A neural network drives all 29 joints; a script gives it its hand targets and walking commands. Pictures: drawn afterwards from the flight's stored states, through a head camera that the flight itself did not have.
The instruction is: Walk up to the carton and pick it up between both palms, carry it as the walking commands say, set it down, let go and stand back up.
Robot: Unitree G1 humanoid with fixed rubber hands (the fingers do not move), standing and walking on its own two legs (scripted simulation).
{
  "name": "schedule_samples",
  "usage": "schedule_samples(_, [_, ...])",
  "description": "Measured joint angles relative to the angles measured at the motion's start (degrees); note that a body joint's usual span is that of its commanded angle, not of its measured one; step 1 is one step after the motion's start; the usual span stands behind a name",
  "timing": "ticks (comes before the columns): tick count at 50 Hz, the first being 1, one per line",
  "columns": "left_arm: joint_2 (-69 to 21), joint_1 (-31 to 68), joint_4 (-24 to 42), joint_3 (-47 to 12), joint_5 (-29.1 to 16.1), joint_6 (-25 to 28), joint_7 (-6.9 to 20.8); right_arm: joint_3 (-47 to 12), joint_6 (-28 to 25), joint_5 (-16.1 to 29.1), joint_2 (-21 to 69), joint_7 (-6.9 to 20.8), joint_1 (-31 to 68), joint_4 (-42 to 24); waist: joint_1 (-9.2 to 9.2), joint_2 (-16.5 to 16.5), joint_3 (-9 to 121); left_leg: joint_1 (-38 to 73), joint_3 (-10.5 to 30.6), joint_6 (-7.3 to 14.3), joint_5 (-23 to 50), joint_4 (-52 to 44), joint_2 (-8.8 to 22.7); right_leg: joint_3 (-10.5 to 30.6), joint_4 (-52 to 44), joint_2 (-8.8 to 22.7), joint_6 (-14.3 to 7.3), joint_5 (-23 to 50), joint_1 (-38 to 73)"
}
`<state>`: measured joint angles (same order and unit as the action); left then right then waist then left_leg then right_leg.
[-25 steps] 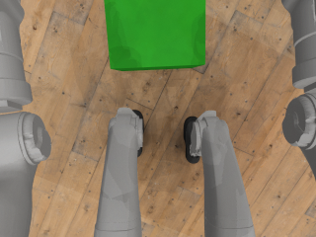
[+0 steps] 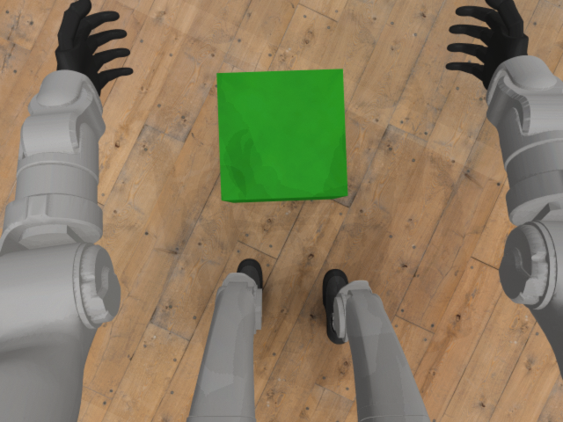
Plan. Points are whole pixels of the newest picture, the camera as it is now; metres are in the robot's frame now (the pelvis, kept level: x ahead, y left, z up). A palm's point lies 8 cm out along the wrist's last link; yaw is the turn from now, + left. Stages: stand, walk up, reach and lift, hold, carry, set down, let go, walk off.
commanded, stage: let go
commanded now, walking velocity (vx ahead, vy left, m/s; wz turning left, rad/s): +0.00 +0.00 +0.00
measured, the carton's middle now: (281, 143) +0.53 +0.04 -0.55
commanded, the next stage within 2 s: stand in 1.20 s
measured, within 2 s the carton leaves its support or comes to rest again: neither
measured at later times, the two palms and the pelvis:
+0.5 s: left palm (37, 239) +0.33 +0.27 +0.00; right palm out of the picture +0.37 -0.24 -0.01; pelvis +0.05 -0.01 +0.08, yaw +2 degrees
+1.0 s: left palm (4, 391) +0.21 +0.26 +0.04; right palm out of the picture +0.24 -0.24 +0.05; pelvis +0.06 +0.00 +0.11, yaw +4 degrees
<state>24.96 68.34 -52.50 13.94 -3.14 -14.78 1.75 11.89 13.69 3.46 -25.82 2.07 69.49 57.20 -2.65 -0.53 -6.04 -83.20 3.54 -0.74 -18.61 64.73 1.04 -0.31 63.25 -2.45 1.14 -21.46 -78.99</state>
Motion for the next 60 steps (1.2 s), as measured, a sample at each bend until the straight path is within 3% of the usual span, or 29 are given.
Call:
schedule_samples(2, [-0.78, -4.72, 2.35, 0.00, 0.17, 0.50, 0.42, 0.00, -0.69, -0.39, 0.07, 0.01, -4.91, -0.42, 0.00, 0.00, 0.69, 2.09, 0.00, 0.05, 0.15, -2.17, 0.00, 0.01, -2.26, 0.06, 0.00, 0.26, 2.12])
schedule_samples(7, [-2.46, -19.14, 11.60, -1.04, 0.19, 1.33, 1.22, -0.01, -2.09, -0.46, 1.23, 0.09, -19.78, -11.88, 0.00, -0.10, 0.97, 9.60, 0.00, 0.21, 0.24, -6.83, 0.00, 0.11, -7.27, 0.15, 0.00, 0.43, 9.74])
schedule_samples(21, [-8.86, -43.54, 14.32, -3.89, 0.20, 7.31, 2.01, -1.31, -8.25, -0.20, 8.14, 1.14, -43.82, -13.73, 0.01, -0.09, 7.26, 27.88, 0.00, -0.28, 0.78, -16.51, 0.00, 0.17, -16.87, 0.43, -0.24, 1.22, 27.92])
schedule_samples(28, [-9.44, -60.60, 20.49, -7.28, 0.20, 9.66, 1.89, -4.47, -10.50, -0.19, 9.64, 1.12, -59.52, -20.01, 0.43, -0.23, 6.45, 40.62, 0.00, -0.26, 1.12, -21.18, 0.00, 0.17, -22.28, 0.56, -0.42, 1.90, 41.03])
schedule_samples(35, [-10.12, -71.80, 24.25, -10.67, 0.20, 10.20, 1.86, -6.09, -10.64, -0.20, 10.07, 1.42, -70.50, -21.64, 0.83, -0.04, 4.48, 55.23, 0.00, -0.08, 1.49, -26.33, 0.00, 0.18, -28.94, 0.71, -0.43, 3.13, 56.36])
schedule_samples(46, [-10.15, -79.71, 28.74, -10.88, 0.21, 7.70, 2.31, -8.30, -8.11, -0.25, 10.47, 2.04, -79.02, -25.75, 0.93, 0.67, -0.72, 71.43, -0.01, -0.06, 1.52, -30.71, -0.06, 0.17, -34.77, 0.90, -0.47, 3.85, 73.24])
schedule_samples(60, [-10.24, -79.80, 29.70, -10.99, 0.48, 4.20, 2.33, -8.63, -5.10, -0.26, 10.51, 2.74, -79.70, -28.28, 0.99, 0.63, -2.23, 73.51, -0.01, 0.08, 1.53, -30.82, -0.07, 0.17, -34.98, 0.90, -0.48, 3.93, 75.36])
